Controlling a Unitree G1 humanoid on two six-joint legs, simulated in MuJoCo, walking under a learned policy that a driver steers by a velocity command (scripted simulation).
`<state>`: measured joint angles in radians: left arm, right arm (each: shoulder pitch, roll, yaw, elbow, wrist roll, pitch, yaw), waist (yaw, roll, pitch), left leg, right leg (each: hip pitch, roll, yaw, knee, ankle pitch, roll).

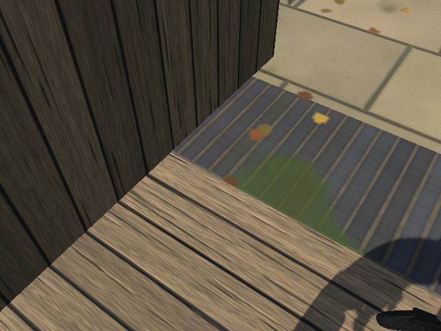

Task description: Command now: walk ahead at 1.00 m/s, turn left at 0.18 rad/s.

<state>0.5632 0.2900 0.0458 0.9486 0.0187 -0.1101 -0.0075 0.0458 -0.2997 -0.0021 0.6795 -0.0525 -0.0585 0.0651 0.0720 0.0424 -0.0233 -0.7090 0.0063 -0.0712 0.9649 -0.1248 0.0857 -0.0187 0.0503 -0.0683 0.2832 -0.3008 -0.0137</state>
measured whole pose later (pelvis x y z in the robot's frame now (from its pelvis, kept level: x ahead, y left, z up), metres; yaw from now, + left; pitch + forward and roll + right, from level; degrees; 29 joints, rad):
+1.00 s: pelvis +0.49 -0.02 -0.01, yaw -44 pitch +2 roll +1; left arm 0.16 0.35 0.11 0.53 -0.02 0.07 0.04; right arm 0.04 -0.29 -0.07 0.75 0.01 -0.01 -0.01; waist 0.02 -0.02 0.06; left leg -0.41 -0.07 -0.17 0.60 -0.27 -0.06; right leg -0.40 0.19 0.30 0.52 -0.13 -0.03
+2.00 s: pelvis +0.55 +0.03 +0.01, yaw -22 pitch +2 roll -3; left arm 0.17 0.34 0.09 0.70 0.00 -0.04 -0.01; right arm 0.27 -0.31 -0.06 0.62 0.01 -0.01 -0.02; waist -0.01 -0.02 0.00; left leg -0.26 -0.04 -0.07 0.42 -0.21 0.08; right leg -0.55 -0.03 0.02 0.98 -0.23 0.05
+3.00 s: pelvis +1.08 -0.53 -0.01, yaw -48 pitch +0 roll +2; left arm 0.21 0.30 0.01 0.80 0.06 -0.09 -0.01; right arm 0.35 -0.33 -0.06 0.84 -0.02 -0.04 0.02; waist -0.05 -0.02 0.05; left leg -0.35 -0.15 0.02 0.54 -0.18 0.12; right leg -0.31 0.08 0.06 1.32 -0.28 -0.07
